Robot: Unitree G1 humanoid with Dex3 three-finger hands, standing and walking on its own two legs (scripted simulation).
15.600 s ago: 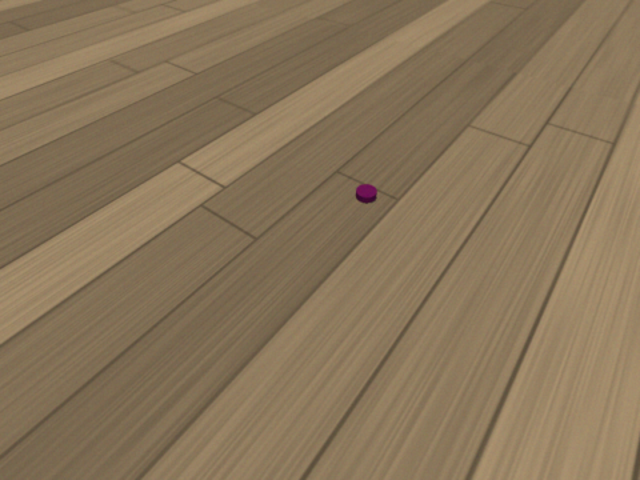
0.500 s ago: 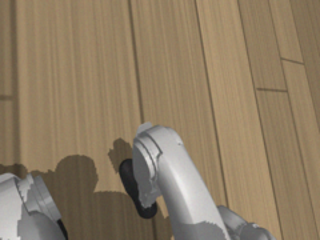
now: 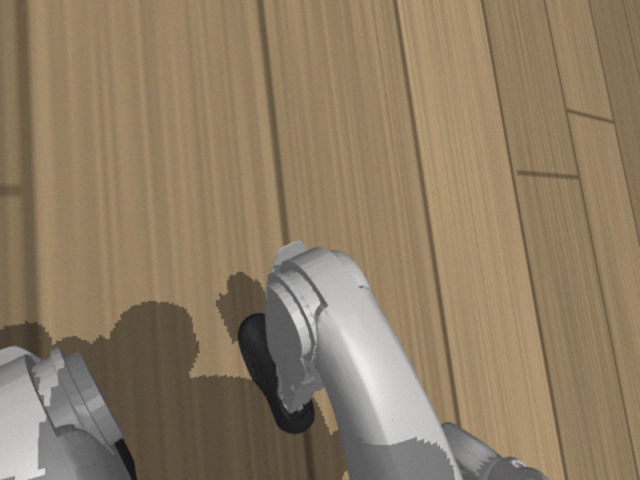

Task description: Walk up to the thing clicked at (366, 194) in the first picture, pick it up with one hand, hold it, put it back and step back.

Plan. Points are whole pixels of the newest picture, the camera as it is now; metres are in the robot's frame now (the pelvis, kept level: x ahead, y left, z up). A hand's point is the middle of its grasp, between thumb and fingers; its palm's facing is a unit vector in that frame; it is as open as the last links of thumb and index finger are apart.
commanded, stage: close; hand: left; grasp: from above
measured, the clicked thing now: out of the picture +0.44 +0.32 -0.29
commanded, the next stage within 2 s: settle in 0.42 s
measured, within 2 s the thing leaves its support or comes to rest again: leaves its support in 0.84 s
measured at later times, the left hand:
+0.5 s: hand out of the picture +0.43 +0.31 -0.26, palm faces -0.43 -0.15 -0.89, open 11.8 cm
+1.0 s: hand out of the picture +0.44 +0.32 -0.23, palm faces -0.37 -0.15 -0.92, open 11.8 cm
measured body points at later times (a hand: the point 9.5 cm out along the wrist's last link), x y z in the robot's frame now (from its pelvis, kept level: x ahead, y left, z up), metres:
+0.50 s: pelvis +0.00 +0.00 +0.00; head +0.27 +0.14 +0.33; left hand +0.45 +0.32 -0.21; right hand +0.06 -0.25 -0.04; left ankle +0.07 +0.13 -0.27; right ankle +0.13 -0.12 -0.27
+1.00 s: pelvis +0.00 +0.00 +0.01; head +0.26 +0.13 +0.35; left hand +0.46 +0.33 -0.18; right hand +0.05 -0.25 -0.05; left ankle +0.07 +0.13 -0.27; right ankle +0.13 -0.12 -0.27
